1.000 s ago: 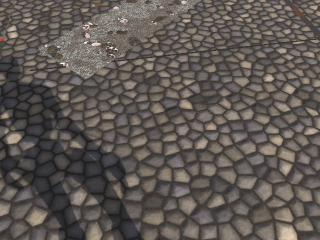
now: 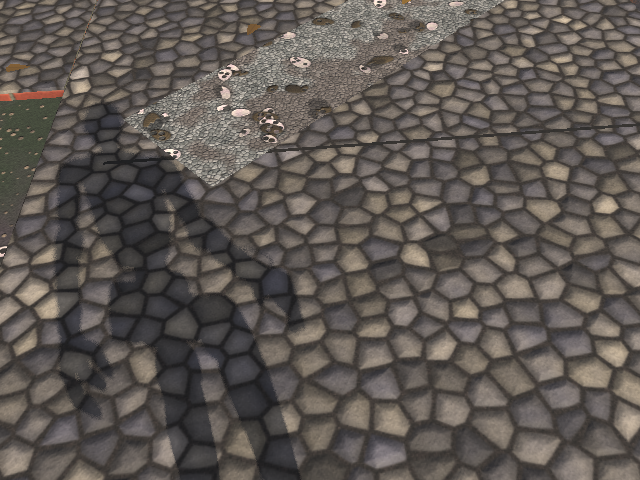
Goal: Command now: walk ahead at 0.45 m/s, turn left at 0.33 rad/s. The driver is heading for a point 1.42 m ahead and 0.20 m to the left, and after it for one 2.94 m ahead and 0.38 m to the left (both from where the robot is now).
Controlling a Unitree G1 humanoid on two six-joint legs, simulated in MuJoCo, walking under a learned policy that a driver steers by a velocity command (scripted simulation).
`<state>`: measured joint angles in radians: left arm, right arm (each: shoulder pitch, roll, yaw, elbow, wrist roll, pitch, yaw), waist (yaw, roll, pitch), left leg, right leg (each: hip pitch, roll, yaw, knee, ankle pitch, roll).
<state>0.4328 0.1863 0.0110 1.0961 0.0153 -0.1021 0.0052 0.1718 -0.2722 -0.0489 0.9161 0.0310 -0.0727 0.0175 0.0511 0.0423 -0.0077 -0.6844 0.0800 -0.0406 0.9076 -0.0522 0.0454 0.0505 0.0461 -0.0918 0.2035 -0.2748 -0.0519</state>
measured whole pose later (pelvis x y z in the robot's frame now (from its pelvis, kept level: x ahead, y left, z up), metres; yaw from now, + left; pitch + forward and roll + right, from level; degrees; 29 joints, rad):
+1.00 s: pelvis +0.58 +0.07 +0.01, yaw +18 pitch +2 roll -1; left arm 0.35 0.25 0.04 0.86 0.00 -0.10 -0.02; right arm 0.17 -0.28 -0.05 0.77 0.00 -0.07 0.00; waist 0.05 0.04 0.01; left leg -0.65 0.11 -0.05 0.87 -0.14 0.00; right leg -0.11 0.06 -0.03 0.25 -0.17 -0.06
